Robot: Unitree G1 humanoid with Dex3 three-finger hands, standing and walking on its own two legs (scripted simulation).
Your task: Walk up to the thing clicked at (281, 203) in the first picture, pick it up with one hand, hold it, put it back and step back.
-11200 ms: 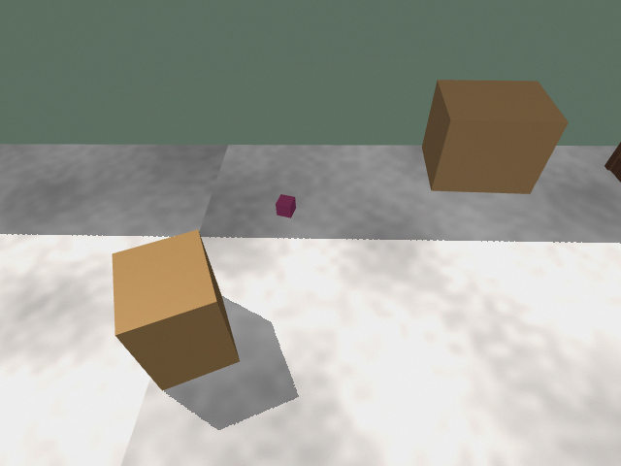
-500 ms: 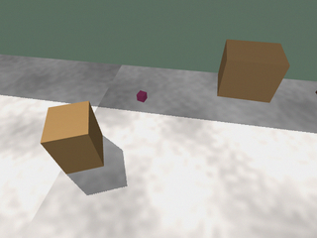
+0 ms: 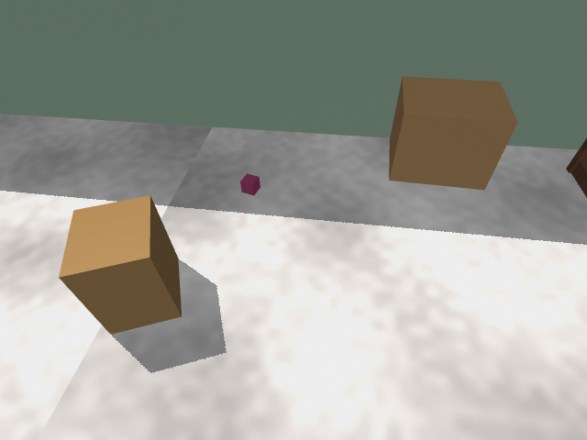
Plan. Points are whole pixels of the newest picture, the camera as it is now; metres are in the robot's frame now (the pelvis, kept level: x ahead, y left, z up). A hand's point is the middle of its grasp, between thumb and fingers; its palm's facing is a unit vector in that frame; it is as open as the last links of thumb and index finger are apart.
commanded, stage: stand
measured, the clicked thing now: (250, 184) +1.46 +0.22 -0.75
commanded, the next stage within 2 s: none
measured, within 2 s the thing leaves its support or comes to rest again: neither
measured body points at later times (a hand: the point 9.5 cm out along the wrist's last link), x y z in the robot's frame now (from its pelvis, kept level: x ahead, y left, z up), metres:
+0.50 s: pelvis +0.01 +0.00 +0.00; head +0.02 +0.00 +0.45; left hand +0.08 +0.30 -0.13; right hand +0.08 -0.30 -0.13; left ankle +0.03 +0.15 -0.75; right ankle -0.01 -0.12 -0.75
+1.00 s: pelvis +0.01 +0.00 +0.00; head +0.01 +0.00 +0.45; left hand +0.08 +0.31 -0.13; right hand +0.08 -0.30 -0.13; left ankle +0.03 +0.15 -0.75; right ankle -0.01 -0.12 -0.75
